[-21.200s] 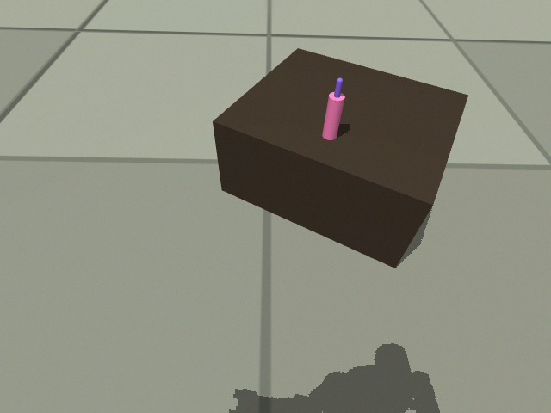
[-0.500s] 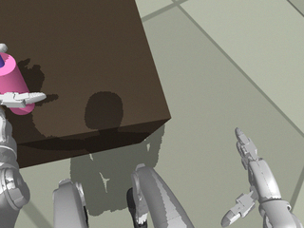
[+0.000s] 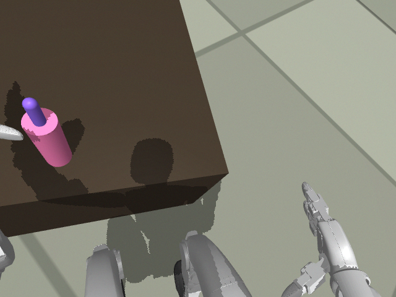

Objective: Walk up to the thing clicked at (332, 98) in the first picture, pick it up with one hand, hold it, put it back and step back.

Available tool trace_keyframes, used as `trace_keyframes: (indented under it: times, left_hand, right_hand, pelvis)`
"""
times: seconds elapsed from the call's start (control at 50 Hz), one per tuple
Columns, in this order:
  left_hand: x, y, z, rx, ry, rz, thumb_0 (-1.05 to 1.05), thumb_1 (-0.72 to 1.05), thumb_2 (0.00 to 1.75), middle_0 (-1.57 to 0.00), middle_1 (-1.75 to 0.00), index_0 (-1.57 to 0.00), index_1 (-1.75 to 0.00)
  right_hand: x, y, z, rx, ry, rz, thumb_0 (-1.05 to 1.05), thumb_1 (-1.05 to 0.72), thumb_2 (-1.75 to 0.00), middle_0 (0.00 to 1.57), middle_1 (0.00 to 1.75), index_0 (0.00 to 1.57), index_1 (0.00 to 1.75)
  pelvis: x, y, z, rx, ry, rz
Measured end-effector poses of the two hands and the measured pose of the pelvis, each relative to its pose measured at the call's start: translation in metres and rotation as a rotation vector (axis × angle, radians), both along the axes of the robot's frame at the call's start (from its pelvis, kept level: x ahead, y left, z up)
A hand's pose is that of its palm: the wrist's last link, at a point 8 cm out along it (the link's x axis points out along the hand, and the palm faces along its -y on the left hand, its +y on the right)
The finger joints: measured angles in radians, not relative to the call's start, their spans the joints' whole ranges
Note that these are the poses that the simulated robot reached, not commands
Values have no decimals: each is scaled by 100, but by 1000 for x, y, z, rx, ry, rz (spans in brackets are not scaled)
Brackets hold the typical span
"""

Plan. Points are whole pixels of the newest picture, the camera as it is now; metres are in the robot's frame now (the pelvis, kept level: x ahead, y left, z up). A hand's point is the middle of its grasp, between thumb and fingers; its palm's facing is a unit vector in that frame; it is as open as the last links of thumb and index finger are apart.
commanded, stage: rise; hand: left
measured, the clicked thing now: (46, 134) +0.48 +0.21 -0.08
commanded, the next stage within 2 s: home in 0.06 s
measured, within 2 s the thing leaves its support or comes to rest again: neither
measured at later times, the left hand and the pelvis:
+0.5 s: hand out of the picture +0.41 +0.35 +0.08, palm faces +0.36 -0.85 -0.38, open 16.8 cm; pelvis +0.03 +0.00 +0.08, yaw +2 degrees
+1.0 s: hand (31, 292) +0.20 +0.19 +0.05, palm faces +0.18 -0.95 -0.24, open 17.1 cm; pelvis +0.03 -0.01 +0.11, yaw +3 degrees
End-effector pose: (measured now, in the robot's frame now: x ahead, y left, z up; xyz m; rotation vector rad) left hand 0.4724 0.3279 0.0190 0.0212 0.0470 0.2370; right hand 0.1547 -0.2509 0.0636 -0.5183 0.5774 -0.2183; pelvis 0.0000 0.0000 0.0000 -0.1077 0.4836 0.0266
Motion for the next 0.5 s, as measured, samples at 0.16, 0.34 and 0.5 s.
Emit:
trace_keyframes:
  times: [0.16, 0.34, 0.5]
  left_hand:
    - [-27, 27, 22, 109, 278, 106, -1, -58, 4, -7, -6, -8, -5]
    - [-48, 71, 95, 191, 296, 297, -1, -45, 12, -8, -8, -8, -8]
    - [-96, 54, 92, 237, 434, 236, -1, -42, 13, -7, -8, -7, -8]
  right_hand:
    - [4, 14, 9, 120, 48, 10, -1, 52, -5, 7, 6, 6, 5]
    - [11, 6, 11, 145, 112, -40, -1, 24, -26, 11, 14, 11, 13]
    - [42, 61, 12, 358, 68, 94, 0, -25, -55, 15, 21, 15, 20]
  pelvis:
    - [7, 4, 33, 22, -57, -5]
    - [17, 1, 63, 35, -125, 5]
    - [25, 4, 84, 48, -177, 11]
